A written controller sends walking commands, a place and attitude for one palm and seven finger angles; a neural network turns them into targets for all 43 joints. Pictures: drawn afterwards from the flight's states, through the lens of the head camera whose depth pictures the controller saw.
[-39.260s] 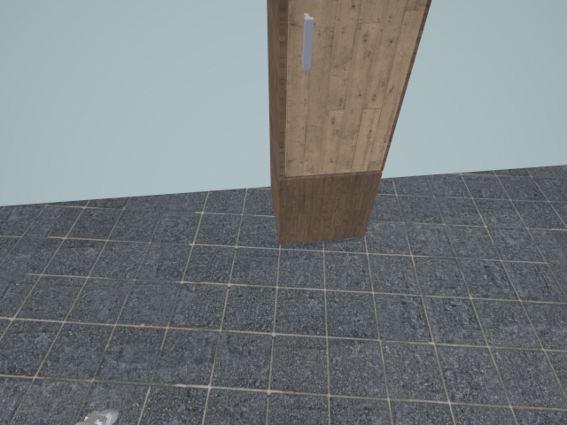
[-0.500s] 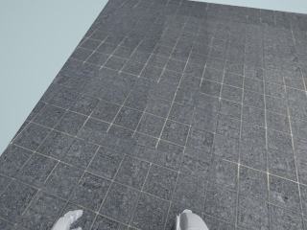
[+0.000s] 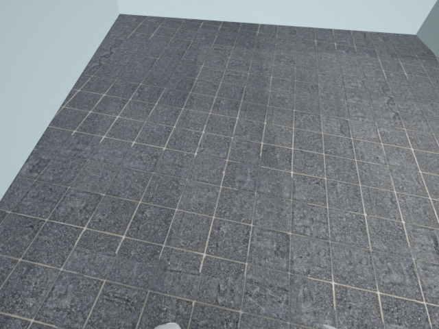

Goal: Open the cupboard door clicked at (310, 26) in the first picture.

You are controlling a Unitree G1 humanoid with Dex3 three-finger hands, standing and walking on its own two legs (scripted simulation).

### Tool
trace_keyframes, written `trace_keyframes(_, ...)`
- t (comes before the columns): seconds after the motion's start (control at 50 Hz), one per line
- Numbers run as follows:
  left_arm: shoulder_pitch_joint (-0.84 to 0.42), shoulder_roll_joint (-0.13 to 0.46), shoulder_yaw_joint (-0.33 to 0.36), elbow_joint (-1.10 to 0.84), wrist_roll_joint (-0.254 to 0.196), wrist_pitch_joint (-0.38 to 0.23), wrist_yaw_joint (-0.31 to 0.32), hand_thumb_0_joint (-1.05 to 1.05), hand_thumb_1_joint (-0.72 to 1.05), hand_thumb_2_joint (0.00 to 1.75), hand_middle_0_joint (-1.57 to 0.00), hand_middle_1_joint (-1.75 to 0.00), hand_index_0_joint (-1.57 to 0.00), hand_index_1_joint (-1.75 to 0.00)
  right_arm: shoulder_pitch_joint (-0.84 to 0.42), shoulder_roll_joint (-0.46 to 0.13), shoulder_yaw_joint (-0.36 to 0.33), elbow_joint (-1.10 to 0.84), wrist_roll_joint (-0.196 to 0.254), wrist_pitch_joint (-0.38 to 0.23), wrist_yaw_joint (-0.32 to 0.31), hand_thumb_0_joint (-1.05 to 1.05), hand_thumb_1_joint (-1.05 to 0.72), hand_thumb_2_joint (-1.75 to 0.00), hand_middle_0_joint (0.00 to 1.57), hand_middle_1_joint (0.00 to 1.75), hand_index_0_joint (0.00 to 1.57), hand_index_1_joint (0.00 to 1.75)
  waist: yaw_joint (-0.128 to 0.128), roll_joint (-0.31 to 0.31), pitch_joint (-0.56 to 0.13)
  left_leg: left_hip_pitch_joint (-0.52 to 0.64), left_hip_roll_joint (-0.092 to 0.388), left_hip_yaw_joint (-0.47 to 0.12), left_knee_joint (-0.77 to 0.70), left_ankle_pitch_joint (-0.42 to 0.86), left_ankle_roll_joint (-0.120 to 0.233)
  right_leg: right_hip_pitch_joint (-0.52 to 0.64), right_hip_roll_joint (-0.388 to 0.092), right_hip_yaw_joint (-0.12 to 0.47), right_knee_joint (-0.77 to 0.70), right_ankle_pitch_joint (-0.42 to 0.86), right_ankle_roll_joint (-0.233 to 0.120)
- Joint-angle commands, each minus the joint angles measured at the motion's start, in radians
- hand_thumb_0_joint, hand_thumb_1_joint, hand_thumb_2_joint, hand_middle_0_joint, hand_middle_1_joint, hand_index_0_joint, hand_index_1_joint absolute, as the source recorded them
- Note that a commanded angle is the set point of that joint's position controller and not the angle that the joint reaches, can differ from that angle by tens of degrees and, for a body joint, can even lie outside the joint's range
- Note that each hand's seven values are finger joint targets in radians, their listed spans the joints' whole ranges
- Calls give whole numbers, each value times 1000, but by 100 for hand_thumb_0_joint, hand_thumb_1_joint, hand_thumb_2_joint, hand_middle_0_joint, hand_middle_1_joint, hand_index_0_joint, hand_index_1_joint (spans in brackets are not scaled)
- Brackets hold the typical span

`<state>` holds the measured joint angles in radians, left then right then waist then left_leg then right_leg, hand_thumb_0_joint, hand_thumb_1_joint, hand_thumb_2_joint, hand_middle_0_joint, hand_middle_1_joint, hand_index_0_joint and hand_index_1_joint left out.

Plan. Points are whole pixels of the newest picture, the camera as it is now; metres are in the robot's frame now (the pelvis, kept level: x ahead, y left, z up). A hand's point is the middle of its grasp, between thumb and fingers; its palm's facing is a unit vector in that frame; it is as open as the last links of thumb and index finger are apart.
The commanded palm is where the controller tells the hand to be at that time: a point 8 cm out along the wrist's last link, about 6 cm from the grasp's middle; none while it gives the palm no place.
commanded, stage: walk to a spot facing it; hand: left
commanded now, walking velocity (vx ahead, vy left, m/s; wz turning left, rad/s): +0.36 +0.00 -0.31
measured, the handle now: out of the picture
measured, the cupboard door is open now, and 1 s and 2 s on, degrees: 46 46 46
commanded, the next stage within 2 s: turn to face it in 0.22 s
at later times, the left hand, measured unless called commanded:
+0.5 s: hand (184, 223) +0.38 +0.12 -0.16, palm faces -0.16 -0.97 -0.21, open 7.3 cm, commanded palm none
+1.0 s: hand (174, 207) +0.42 +0.15 -0.15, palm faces +0.18 -0.95 -0.25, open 7.3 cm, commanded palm none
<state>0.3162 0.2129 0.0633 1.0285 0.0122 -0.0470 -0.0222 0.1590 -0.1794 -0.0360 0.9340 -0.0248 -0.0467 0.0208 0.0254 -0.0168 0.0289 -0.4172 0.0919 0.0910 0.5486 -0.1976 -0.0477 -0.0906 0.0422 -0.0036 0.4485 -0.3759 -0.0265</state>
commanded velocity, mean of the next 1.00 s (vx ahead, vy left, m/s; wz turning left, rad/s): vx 0.07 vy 0.00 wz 0.27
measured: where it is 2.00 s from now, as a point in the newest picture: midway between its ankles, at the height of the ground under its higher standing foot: (248, 286)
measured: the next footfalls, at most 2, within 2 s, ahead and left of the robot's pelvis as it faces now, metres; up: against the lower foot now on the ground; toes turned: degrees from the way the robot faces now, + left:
right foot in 0.40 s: +0.30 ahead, -0.16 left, +0.00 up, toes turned -16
left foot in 0.72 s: +0.38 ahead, +0.07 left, +0.00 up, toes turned +9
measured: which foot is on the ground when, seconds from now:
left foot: down 0.00-0.40, up 0.42-0.70, down 0.72-1.00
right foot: down 0.00-0.02, up 0.04-0.38, down 0.40-0.72, up 0.74-1.00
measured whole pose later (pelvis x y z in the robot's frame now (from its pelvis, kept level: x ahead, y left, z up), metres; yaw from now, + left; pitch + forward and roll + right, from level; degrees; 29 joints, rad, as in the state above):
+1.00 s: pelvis +0.34 -0.07 +0.00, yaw +9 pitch +2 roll -1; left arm 0.12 0.23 0.07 0.92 0.01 0.03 0.01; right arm 0.21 -0.21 -0.05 0.95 -0.03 0.02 -0.01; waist -0.03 0.02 0.06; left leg -0.34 0.04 -0.03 0.55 -0.25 -0.02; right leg -0.38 -0.03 -0.03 0.77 -0.44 0.07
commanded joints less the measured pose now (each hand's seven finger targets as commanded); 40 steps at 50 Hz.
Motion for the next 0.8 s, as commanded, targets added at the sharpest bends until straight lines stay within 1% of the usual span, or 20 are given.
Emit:
trace_keyframes(0.0,-22,53,4,-95,-8,-31,2,0,90,90,-20,-30,-20,-30,422,-296,-74,54,-26,-23,-32,0,-90,-90,20,30,20,30,-175,341,-203,634,411,-562,-282,-130,223,-535,9,-34,661,-180,-11)
trace_keyframes(0.02,-87,78,5,-117,1,-31,3,0,90,90,-20,-30,-20,-30,382,-276,-69,35,-19,-13,-33,0,-90,-90,20,30,20,30,-168,206,-101,564,429,-563,-290,-141,255,-605,-67,29,773,-156,-18)
trace_keyframes(0.08,-130,54,16,-98,15,-13,-10,0,90,90,-20,-30,-20,-30,240,-144,-34,20,-13,-34,-38,0,-90,-90,20,30,20,30,-86,137,51,302,317,-301,-344,1,169,-604,-146,45,814,47,8)
trace_keyframes(0.16,-113,11,5,-102,14,21,-27,0,90,90,-20,-30,-20,-30,216,-142,-33,31,-7,-43,-42,0,-90,-90,20,30,20,30,-46,178,-21,334,237,-8,-315,253,137,-503,-152,-29,540,101,34)
trace_keyframes(0.3,-191,24,15,-130,18,31,-35,0,90,90,-20,-30,-20,-30,217,-177,-44,46,-12,-7,-37,0,-90,-90,20,30,20,30,-48,156,44,284,245,100,-232,194,115,-327,-100,-135,227,172,14)
trace_keyframes(0.34,-9,60,19,-68,22,12,-20,0,90,90,-20,-30,-20,-30,207,-157,-27,60,-3,-2,-35,0,-90,-90,20,30,20,30,41,73,-28,205,173,128,4,345,81,-38,-50,-142,112,245,-12)
trace_keyframes(0.36,128,140,37,-24,28,-6,-4,0,90,90,-20,-30,-20,-30,208,-116,-16,57,12,-6,-27,0,-90,-90,20,30,20,30,100,-89,-120,35,91,172,255,207,39,200,-207,45,63,333,-66)
trace_keyframes(0.38,221,250,59,3,17,-12,11,0,90,90,-20,-30,-20,-30,250,-59,-8,35,31,-2,-27,0,-90,-90,20,30,20,30,107,-338,-254,-110,-56,118,571,-430,4,323,-501,419,-80,454,-188)
trace_keyframes(0.4,165,255,50,-13,-6,-7,23,0,90,90,-20,-30,-20,-30,228,-105,-13,34,31,13,-32,0,-90,-90,20,30,20,30,87,-228,-232,-127,-2,-46,668,-460,23,234,-514,383,-150,374,-209)
trace_keyframes(0.42,53,225,39,-41,-7,8,30,0,90,90,-20,-30,-20,-30,202,-71,-12,32,27,19,-28,0,-90,-90,20,30,20,30,50,-95,-84,-136,26,-45,652,-410,24,85,-507,304,-194,265,-209)
trace_keyframes(0.44,-10,175,29,-51,2,4,36,0,90,90,-20,-30,-20,-30,172,-55,-12,51,20,25,-33,0,-90,-90,20,30,20,30,26,-167,-38,-129,45,-72,662,-342,18,-35,-466,247,-194,303,-165)
trace_keyframes(0.5,-123,94,3,-76,6,-2,42,0,90,90,-20,-30,-20,-30,228,-38,-7,84,15,51,-35,0,-90,-90,20,30,20,30,-50,-151,-45,-19,56,-67,532,-261,-1,-147,-420,5,-176,534,-124)
trace_keyframes(0.56,-143,106,10,-83,7,2,44,0,90,90,-20,-30,-20,-30,245,0,2,88,14,57,-22,0,-90,-90,20,30,20,30,-61,-96,-68,25,32,-1,316,-206,-10,-111,-394,-109,-107,602,-107)
trace_keyframes(0.64,-118,113,24,-74,-2,16,42,0,90,90,-20,-30,-20,-30,223,-19,-2,63,5,52,-13,0,-90,-90,20,30,20,30,-58,-64,-75,108,-14,49,31,15,-9,-80,-350,-186,33,486,-40)
trace_keyframes(0.66,-115,98,24,-87,-5,23,42,0,90,90,-20,-30,-20,-30,258,-61,-12,67,1,47,-12,0,-90,-90,20,30,20,30,-72,26,-100,210,5,9,-48,161,7,-134,-326,-202,133,386,-3)
trace_keyframes(0.68,-94,58,19,-110,-11,33,40,0,90,90,-20,-30,-20,-30,288,-154,-33,54,-8,39,-18,0,-90,-90,20,30,20,30,-81,284,-130,271,177,-263,-125,405,103,-262,-215,-232,304,92,68)
trace_keyframes(0.7,-131,40,7,-141,-16,44,42,0,90,90,-20,-30,-20,-30,299,-226,-49,43,-9,43,-33,0,-90,-90,20,30,20,30,-106,401,-129,292,342,-483,-181,637,241,-388,-126,-160,500,-322,103)
trace_keyframes(0.72,-188,61,6,-170,-4,52,44,0,90,90,-20,-30,-20,-30,299,-235,-56,44,-12,48,-41,0,-90,-90,20,30,20,30,-119,257,-116,263,350,-467,-181,492,274,-390,-125,-57,629,-312,84)
trace_keyframes(0.74,-225,47,13,-179,2,53,41,0,90,90,-20,-30,-20,-30,267,-213,-55,33,-12,43,-48,0,-90,-90,20,30,20,30,-102,203,-72,236,313,-470,-188,465,266,-457,-129,-41,671,-251,86)
trace_keyframes(0.78,-229,50,18,-164,3,54,38,0,90,90,-20,-30,-20,-30,218,-196,-48,23,-8,38,-55,0,-90,-90,20,30,20,30,-82,234,-73,268,259,-402,-151,564,230,-502,-133,-7,700,-156,101)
